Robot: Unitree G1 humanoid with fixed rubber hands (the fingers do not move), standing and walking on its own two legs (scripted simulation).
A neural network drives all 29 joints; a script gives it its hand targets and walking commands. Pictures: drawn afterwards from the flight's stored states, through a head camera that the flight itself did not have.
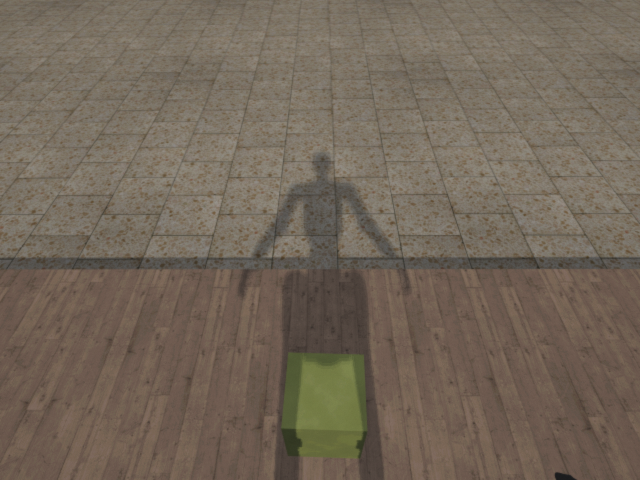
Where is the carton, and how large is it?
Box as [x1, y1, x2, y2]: [281, 352, 366, 458]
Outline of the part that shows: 288,352 281,425 288,455 359,458 366,434 363,355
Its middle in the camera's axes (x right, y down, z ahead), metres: +0.02 +0.46 +1.11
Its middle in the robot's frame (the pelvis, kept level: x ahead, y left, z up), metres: +0.46 +0.01 -0.66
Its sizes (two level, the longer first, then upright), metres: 0.210 0.200 0.250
